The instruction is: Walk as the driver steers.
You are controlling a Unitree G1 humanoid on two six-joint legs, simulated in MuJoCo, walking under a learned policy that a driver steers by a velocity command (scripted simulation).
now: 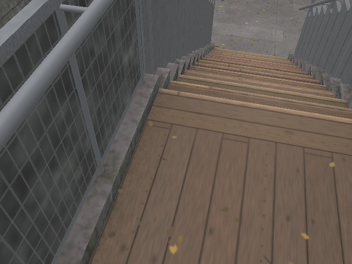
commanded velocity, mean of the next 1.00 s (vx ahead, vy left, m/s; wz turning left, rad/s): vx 0.41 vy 0.00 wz -0.27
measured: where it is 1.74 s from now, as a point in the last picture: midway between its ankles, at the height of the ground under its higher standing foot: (202, 252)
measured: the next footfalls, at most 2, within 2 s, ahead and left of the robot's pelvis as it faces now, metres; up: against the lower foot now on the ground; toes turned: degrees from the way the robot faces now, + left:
left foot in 0.28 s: +0.36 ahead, +0.21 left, -0.16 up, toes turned +5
right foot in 0.86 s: +0.61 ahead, -0.16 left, -0.16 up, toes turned -17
